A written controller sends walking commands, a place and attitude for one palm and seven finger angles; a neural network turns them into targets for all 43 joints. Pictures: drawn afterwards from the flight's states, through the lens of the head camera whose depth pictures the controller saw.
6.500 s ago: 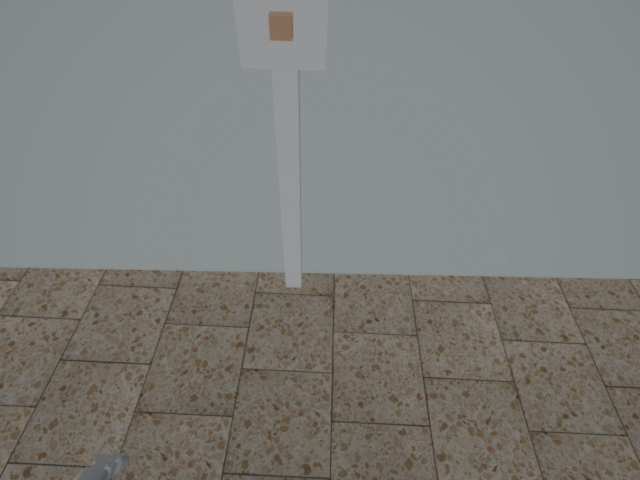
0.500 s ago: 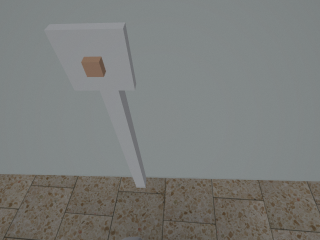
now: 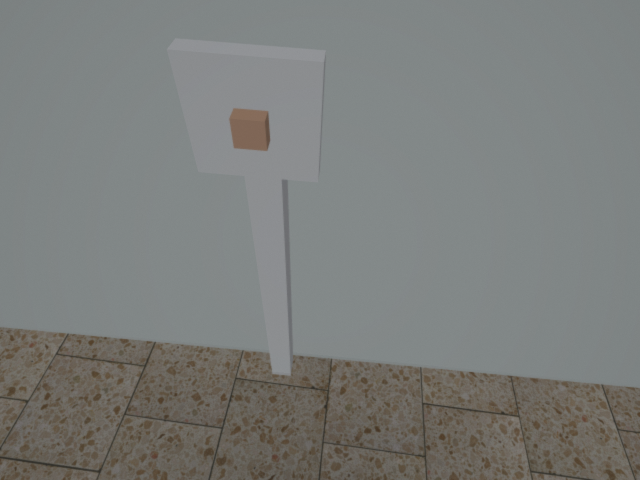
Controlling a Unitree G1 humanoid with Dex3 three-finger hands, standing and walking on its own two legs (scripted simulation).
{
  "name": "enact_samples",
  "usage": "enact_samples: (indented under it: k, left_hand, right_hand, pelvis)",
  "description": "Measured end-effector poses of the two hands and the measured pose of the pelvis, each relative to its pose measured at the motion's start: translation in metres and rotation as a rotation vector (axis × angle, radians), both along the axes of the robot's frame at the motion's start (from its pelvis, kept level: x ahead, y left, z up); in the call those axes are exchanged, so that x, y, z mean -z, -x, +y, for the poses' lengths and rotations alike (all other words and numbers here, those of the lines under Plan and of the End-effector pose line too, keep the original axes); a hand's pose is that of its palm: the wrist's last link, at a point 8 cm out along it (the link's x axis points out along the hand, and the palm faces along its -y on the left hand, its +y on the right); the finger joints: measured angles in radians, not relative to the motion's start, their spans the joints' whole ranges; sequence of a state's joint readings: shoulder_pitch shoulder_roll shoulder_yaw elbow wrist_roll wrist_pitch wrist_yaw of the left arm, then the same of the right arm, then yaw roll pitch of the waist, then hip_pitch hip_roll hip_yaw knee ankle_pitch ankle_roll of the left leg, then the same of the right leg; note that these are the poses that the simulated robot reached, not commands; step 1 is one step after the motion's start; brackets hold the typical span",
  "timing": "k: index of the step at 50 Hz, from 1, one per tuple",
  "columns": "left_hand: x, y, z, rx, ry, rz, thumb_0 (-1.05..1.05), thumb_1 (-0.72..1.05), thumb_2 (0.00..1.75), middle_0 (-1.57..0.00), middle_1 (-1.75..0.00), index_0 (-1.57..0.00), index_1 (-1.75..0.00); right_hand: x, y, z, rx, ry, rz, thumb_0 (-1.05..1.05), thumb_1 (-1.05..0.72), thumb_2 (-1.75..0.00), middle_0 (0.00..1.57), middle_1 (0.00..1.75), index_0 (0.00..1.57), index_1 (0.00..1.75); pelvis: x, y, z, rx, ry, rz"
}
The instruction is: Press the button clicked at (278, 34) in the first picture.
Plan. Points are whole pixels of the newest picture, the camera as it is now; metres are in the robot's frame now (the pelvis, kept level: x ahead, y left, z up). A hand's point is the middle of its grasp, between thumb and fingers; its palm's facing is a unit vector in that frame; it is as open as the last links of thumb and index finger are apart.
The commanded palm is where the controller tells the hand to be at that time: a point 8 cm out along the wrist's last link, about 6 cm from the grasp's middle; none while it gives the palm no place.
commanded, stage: come to a stop and stand still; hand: left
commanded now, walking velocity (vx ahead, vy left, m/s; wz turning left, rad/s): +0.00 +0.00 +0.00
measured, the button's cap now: (251, 128) +0.49 +0.14 +0.18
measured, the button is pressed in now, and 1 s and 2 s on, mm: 0 0 0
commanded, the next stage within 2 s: look again from close up in 0.16 s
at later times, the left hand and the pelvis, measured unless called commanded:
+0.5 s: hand out of the picture +0.01 +0.17 -0.18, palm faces -0.01 -0.98 -0.20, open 7.3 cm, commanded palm none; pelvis +0.00 +0.00 -0.01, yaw -1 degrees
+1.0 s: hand (186, 435) +0.18 +0.18 -0.05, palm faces +0.24 -0.95 -0.19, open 7.0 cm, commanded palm +0.11 +0.22 -0.05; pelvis +0.00 -0.01 -0.01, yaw +1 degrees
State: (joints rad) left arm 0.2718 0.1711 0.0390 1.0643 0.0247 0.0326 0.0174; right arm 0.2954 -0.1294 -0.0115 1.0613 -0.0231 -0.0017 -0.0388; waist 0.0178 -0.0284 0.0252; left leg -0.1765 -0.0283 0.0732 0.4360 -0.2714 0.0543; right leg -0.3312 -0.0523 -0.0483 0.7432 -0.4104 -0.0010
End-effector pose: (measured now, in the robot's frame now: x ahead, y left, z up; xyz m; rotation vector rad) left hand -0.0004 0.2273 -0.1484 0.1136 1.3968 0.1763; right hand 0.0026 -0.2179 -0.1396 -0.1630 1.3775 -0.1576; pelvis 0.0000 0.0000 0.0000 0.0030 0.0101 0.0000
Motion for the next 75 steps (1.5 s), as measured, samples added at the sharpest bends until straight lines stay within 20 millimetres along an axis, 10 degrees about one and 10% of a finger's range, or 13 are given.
enact_samples:
  k: [15, 43, 54, 60, 64, 67, 75]
  left_hand:
    - [-0.005, -0.011, -0.012, 0.055, -0.037, -0.021, 0.01, 0.93, 0.9, -0.2, -0.3, -0.2, -0.3]
    - [-0.004, -0.018, -0.016, 0.085, -0.025, -0.013, 0.01, 0.91, 0.9, -0.2, -0.3, -0.2, -0.3]
    - [-0.181, -0.194, -0.021, 0.086, -0.05, -1.263, 0.02, 0.93, 0.9, -0.32, -0.44, -0.32, -0.44]
    - [-0.147, -0.159, -0.042, 0.217, 0.16, -1.329, 0.01, 0.92, 0.9, -0.46, -0.59, -0.47, -0.59]
    - [-0.117, -0.11, -0.025, 0.116, 0.11, -1.174, 0.01, 0.91, 0.9, -0.57, -0.71, -0.58, -0.71]
    - [-0.13, -0.089, -0.006, 0.046, -0.019, -1.23, 0.02, 0.9, 0.9, -0.66, -0.8, -0.66, -0.8]
    - [-0.192, -0.14, -0.023, 0.301, 0.054, -1.513, 0.02, 0.91, 0.9, -0.87, -1.04, -0.87, -1.04]
  right_hand:
    - [0.014, 0.022, 0.008, 0.045, -0.071, 0.054, 0.02, -0.93, -0.9, 0.2, 0.3, 0.2, 0.3]
    - [0.011, -0.004, -0.013, 0.025, -0.028, -0.008, 0.01, -0.92, -0.9, 0.2, 0.3, 0.2, 0.3]
    - [-0.031, -0.115, -0.053, -0.034, 0.064, -0.659, 0.02, -0.92, -0.9, 0.2, 0.3, 0.2, 0.3]
    - [-0.067, -0.17, -0.067, -0.134, 0.094, -0.882, 0.02, -0.91, -0.9, 0.2, 0.3, 0.2, 0.3]
    - [-0.078, -0.191, -0.067, -0.197, 0.116, -0.935, 0.02, -0.91, -0.9, 0.2, 0.3, 0.2, 0.3]
    - [-0.072, -0.195, -0.058, -0.24, 0.106, -0.931, 0.01, -0.91, -0.9, 0.2, 0.3, 0.2, 0.3]
    - [-0.03, -0.157, -0.023, -0.228, -0.016, -0.819, 0.02, -0.91, -0.9, 0.2, 0.3, 0.2, 0.3]
  pelvis:
    - [0.002, -0.003, -0.006, 0.012, 0.004, -0.013]
    - [0.003, -0.008, -0.01, 0.03, 0.001, -0.016]
    - [0.017, 0.008, -0.018, -0.009, -0.009, 0.065]
    - [0.039, 0.024, -0.032, 0.005, -0.019, 0.114]
    - [0.047, 0.029, -0.038, -0.014, -0.007, 0.12]
    - [0.051, 0.031, -0.04, -0.036, 0.013, 0.119]
    - [0.052, 0.043, -0.037, -0.058, 0.041, 0.095]
